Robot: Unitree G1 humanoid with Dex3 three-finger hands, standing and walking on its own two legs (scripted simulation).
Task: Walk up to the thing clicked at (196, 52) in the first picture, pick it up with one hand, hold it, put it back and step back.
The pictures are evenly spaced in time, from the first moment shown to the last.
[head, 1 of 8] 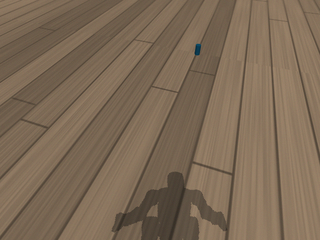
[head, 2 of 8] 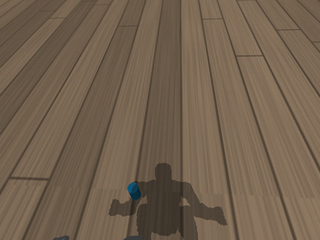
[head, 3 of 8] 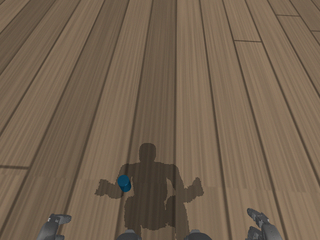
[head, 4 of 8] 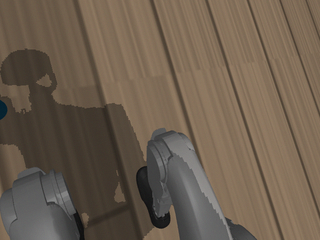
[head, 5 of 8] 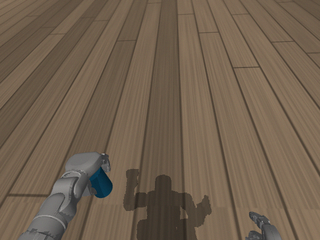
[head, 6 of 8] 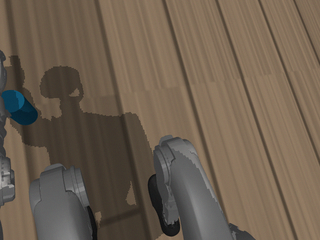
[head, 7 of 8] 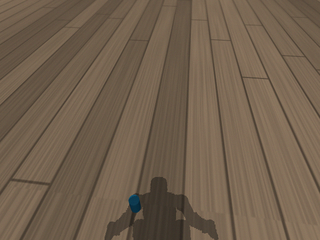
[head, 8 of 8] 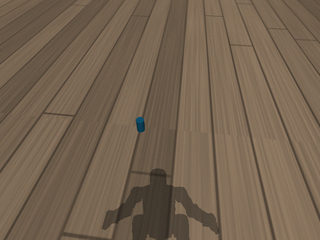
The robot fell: no
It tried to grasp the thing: yes
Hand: left
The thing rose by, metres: 0.65
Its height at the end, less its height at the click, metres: +0.00
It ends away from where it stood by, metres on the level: 0.00
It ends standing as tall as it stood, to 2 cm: yes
